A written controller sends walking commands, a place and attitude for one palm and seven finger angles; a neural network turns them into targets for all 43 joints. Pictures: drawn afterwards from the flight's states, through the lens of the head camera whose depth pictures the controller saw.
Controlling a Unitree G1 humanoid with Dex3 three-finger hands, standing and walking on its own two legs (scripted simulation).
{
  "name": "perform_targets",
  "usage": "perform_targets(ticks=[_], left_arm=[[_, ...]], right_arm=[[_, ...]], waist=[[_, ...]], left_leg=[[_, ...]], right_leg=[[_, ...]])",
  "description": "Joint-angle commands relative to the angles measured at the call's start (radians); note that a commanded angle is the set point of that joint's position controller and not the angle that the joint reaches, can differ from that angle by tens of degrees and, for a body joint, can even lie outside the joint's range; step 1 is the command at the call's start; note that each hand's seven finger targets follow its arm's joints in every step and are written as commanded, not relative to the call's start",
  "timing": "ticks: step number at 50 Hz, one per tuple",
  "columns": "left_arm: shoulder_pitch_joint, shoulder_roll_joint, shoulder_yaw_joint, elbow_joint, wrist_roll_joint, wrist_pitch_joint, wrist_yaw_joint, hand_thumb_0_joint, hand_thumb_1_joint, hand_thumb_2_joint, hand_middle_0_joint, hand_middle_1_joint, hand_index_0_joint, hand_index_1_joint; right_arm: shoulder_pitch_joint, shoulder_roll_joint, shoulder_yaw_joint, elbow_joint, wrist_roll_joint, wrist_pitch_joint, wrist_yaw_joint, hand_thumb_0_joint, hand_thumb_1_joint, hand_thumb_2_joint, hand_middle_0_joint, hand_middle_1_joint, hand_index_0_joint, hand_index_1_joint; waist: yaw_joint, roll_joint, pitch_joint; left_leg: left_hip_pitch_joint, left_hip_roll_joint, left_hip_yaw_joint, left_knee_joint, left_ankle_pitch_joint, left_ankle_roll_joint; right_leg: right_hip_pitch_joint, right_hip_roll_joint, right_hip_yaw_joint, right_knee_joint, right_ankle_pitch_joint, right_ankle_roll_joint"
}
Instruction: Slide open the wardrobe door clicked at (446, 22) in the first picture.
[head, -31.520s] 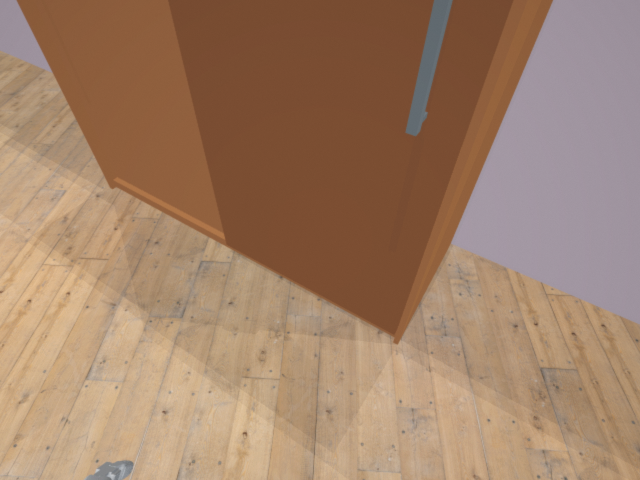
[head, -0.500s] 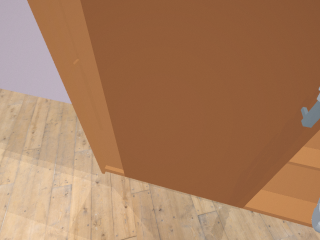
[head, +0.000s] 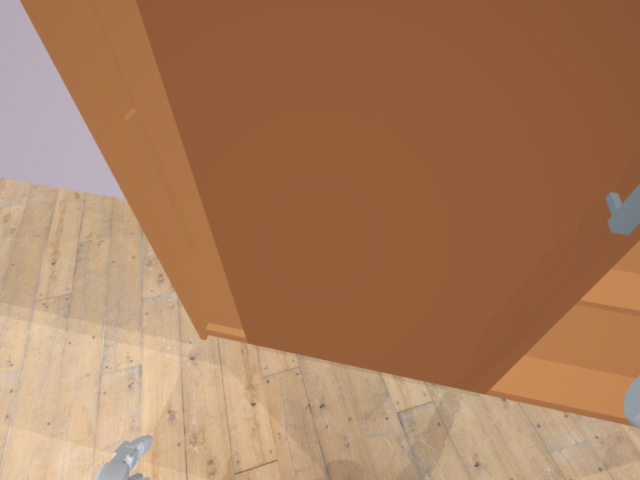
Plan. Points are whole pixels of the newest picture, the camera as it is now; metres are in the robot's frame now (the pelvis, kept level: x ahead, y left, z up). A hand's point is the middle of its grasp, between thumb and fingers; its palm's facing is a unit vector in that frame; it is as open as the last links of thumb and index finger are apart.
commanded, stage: loosen the grip on the handle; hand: right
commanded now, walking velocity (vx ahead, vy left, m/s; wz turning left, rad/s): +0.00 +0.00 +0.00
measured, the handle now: out of the picture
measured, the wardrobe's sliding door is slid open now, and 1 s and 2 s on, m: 0.56 0.56 0.56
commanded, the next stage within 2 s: slip the hand off the handle in 0.52 s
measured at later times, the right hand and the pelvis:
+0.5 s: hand out of the picture +0.43 -0.35 +0.21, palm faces +0.50 +0.84 -0.21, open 14.0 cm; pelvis -0.04 -0.01 -0.01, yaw -1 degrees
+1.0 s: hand out of the picture +0.40 -0.41 +0.23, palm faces +0.54 +0.81 -0.22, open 14.6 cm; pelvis -0.03 -0.02 -0.01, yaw -2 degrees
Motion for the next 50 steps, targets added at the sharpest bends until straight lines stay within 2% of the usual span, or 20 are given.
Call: perform_targets(ticks=[1,3,4,6,9,10,14,16,17,19,21,23,25,29,30,31,35,40,48,50], left_arm=[[0.082,0.183,0.092,-0.084,0.041,-0.097,-0.032,0.0,0.9,0.9,-0.2,-0.3,-0.2,-0.3],[0.083,0.169,0.088,-0.1,0.044,-0.074,-0.038,0.0,0.9,0.9,-0.2,-0.3,-0.2,-0.3],[0.089,0.171,0.088,-0.101,0.048,-0.059,-0.036,0.0,0.9,0.9,-0.2,-0.3,-0.2,-0.3],[0.094,0.188,0.083,-0.086,0.025,-0.031,-0.028,0.0,0.9,0.9,-0.2,-0.3,-0.2,-0.3],[0.076,0.191,0.072,-0.084,0.005,-0.018,-0.007,0.0,0.9,0.9,-0.2,-0.3,-0.2,-0.3],[0.08,0.191,0.069,-0.079,0.003,-0.022,-0.006,0.0,0.9,0.9,-0.2,-0.3,-0.2,-0.3],[0.111,0.192,0.062,-0.06,0.006,-0.026,0.007,0.0,0.9,0.9,-0.2,-0.3,-0.2,-0.3],[0.129,0.192,0.064,-0.048,0.012,-0.032,0.007,0.0,0.9,0.9,-0.2,-0.3,-0.2,-0.3],[0.126,0.199,0.066,-0.054,0.011,-0.036,0.008,0.0,0.9,0.9,-0.2,-0.3,-0.2,-0.3],[0.142,0.186,0.063,-0.048,0.013,-0.032,0.015,0.0,0.9,0.9,-0.2,-0.3,-0.2,-0.3],[0.149,0.184,0.057,-0.034,0.006,-0.036,0.015,0.0,0.9,0.9,-0.2,-0.3,-0.2,-0.3],[0.152,0.184,0.055,-0.04,0.001,-0.037,0.017,0.0,0.9,0.9,-0.2,-0.3,-0.2,-0.3],[0.163,0.186,0.057,-0.044,0.002,-0.037,0.022,0.0,0.9,0.9,-0.2,-0.3,-0.2,-0.3],[0.174,0.185,0.055,-0.041,-0.001,-0.036,0.029,0.0,0.9,0.9,-0.2,-0.3,-0.2,-0.3],[0.169,0.182,0.05,-0.049,0.0,-0.039,0.025,0.0,0.9,0.9,-0.2,-0.3,-0.2,-0.3],[0.167,0.189,0.054,-0.051,-0.001,-0.042,0.026,0.0,0.9,0.9,-0.2,-0.3,-0.2,-0.3],[0.184,0.186,0.043,-0.049,0.003,-0.038,0.031,0.0,0.9,0.9,-0.2,-0.3,-0.2,-0.3],[0.185,0.189,0.042,-0.078,0.005,-0.021,0.033,0.0,0.9,0.9,-0.2,-0.3,-0.2,-0.3],[0.202,0.186,0.043,-0.082,-0.014,-0.01,0.041,0.0,0.9,0.9,-0.2,-0.3,-0.2,-0.3],[0.209,0.191,0.042,-0.074,-0.015,-0.013,0.047,0.0,0.9,0.9,-0.2,-0.3,-0.2,-0.3]], right_arm=[[-0.455,-0.369,-0.087,-0.183,-0.084,0.0,0.052,0.0,-0.417,-0.667,0.45,1.4,0.45,1.4],[-0.484,-0.326,-0.015,-0.247,-0.131,-0.044,0.011,0.0,-0.175,-0.55,0.45,1.4,0.45,1.4],[-0.467,-0.285,-0.003,-0.227,-0.103,-0.06,0.004,0.0,-0.054,-0.492,0.45,1.4,0.45,1.4],[-0.426,-0.307,-0.036,-0.123,-0.045,-0.057,0.009,0.0,0.188,-0.375,0.45,1.4,0.45,1.4],[-0.545,-0.317,0.019,-0.117,-0.029,-0.046,0.019,0.0,0.55,-0.2,0.423,1.367,0.423,1.367],[-0.615,-0.332,0.039,-0.148,-0.045,-0.043,0.008,0.0,0.55,-0.2,0.41,1.35,0.41,1.35],[-0.592,-0.329,0.055,-0.063,-0.055,-0.036,-0.026,0.0,0.55,-0.2,0.357,1.283,0.357,1.283],[-0.649,-0.369,0.037,-0.119,-0.059,-0.066,-0.038,0.0,0.55,-0.2,0.33,1.25,0.33,1.25],[-0.704,-0.487,-0.047,-0.247,-0.057,-0.094,-0.044,0.0,0.55,-0.2,0.317,1.233,0.317,1.233],[-0.712,-0.458,-0.012,-0.221,-0.066,-0.101,-0.05,0.0,0.55,-0.2,0.29,1.2,0.29,1.2],[-0.608,-0.412,0.003,-0.116,-0.055,-0.077,-0.04,0.0,0.55,-0.2,0.263,1.167,0.263,1.167],[-0.586,-0.373,0.042,-0.114,-0.049,-0.055,-0.022,0.0,0.55,-0.2,0.25,1.15,0.25,1.15],[-0.574,-0.409,0.005,-0.15,-0.041,-0.046,-0.016,0.0,0.55,-0.2,0.25,1.15,0.25,1.15],[-0.545,-0.407,-0.008,-0.11,-0.028,-0.033,-0.013,0.0,0.55,-0.2,0.25,1.15,0.25,1.15],[-0.575,-0.391,0.012,-0.156,-0.03,-0.038,-0.016,0.0,0.55,-0.2,0.25,1.15,0.25,1.15],[-0.653,-0.478,-0.043,-0.225,-0.04,-0.045,-0.027,0.0,0.55,-0.2,0.25,1.15,0.25,1.15],[-0.587,-0.497,-0.06,-0.106,-0.059,-0.025,-0.039,0.0,0.55,-0.2,0.25,1.15,0.25,1.15],[-0.578,-0.579,-0.089,-0.123,-0.085,-0.039,-0.015,0.0,0.55,-0.2,0.25,1.15,0.25,1.15],[-0.556,-0.485,-0.006,-0.091,-0.041,-0.044,0.09,0.0,0.55,-0.2,0.25,1.15,0.25,1.15],[-0.577,-0.504,-0.012,-0.104,-0.028,-0.043,0.106,0.0,0.55,-0.2,0.25,1.15,0.25,1.15]], waist=[[-0.007,-0.149,-0.431],[0.03,-0.149,-0.405],[0.038,-0.063,-0.396],[0.043,0.013,-0.344],[0.06,-0.061,-0.31],[0.071,-0.108,-0.318],[0.084,-0.071,-0.273],[0.093,-0.098,-0.336],[0.054,-0.177,-0.448],[0.081,-0.165,-0.433],[0.08,-0.137,-0.337],[0.082,-0.151,-0.323],[0.062,-0.148,-0.364],[0.074,-0.089,-0.288],[0.074,-0.122,-0.306],[0.065,-0.16,-0.37],[0.074,-0.093,-0.302],[0.065,-0.141,-0.355],[0.091,-0.155,-0.306],[0.092,-0.174,-0.319]], left_leg=[[-0.267,0.009,-0.04,-0.07,0.471,-0.013],[-0.304,0.003,-0.027,-0.072,0.394,-0.001],[-0.271,0.009,-0.028,-0.086,0.424,-0.001],[-0.302,0.006,-0.037,-0.081,0.357,-0.018],[-0.348,0.023,-0.053,-0.118,0.174,-0.02],[-0.374,0.017,-0.06,-0.119,0.129,-0.02],[-0.405,0.022,-0.056,-0.114,0.068,-0.015],[-0.413,0.009,-0.059,-0.099,0.07,-0.013],[-0.365,0.007,-0.06,-0.091,0.087,-0.007],[-0.372,0.004,-0.052,-0.095,0.099,-0.007],[-0.395,-0.002,-0.054,-0.104,0.096,-0.01],[-0.398,0.002,-0.052,-0.104,0.105,-0.012],[-0.363,0.0,-0.05,-0.103,0.137,-0.009],[-0.383,0.006,-0.048,-0.108,0.129,-0.015],[-0.39,-0.001,-0.046,-0.098,0.129,-0.014],[-0.384,-0.003,-0.042,-0.093,0.129,-0.011],[-0.382,-0.002,-0.043,-0.099,0.124,-0.015],[-0.369,0.0,-0.049,-0.083,0.15,-0.013],[-0.449,-0.009,-0.041,-0.09,0.128,-0.014],[-0.451,-0.007,-0.045,-0.096,0.134,-0.014]], right_leg=[[0.512,-0.008,0.136,0.034,0.627,0.002],[0.479,-0.007,0.134,0.026,0.421,-0.001],[0.441,-0.007,0.133,0.03,0.373,-0.008],[0.361,-0.001,0.14,0.011,0.216,-0.005],[0.339,0.001,0.159,-0.022,0.018,-0.007],[0.344,0.004,0.167,-0.031,-0.033,-0.006],[0.291,-0.005,0.199,-0.035,-0.127,-0.004],[0.325,-0.01,0.207,-0.026,-0.106,-0.002],[0.387,-0.015,0.209,-0.029,-0.072,0.006],[0.4,-0.02,0.219,-0.027,-0.064,0.004],[0.364,-0.022,0.214,-0.029,-0.078,0.001],[0.356,-0.021,0.213,-0.037,-0.085,0.002],[0.375,-0.022,0.216,-0.034,-0.034,0.001],[0.338,-0.027,0.219,-0.035,-0.06,-0.003],[0.359,-0.025,0.226,-0.041,-0.056,0.0],[0.404,-0.03,0.233,-0.044,-0.048,0.005],[0.348,-0.028,0.235,-0.044,-0.061,0.0],[0.36,-0.028,0.221,-0.02,0.0,0.0],[0.401,-0.031,0.251,-0.023,-0.046,0.005],[0.407,-0.028,0.255,-0.022,-0.046,0.003]])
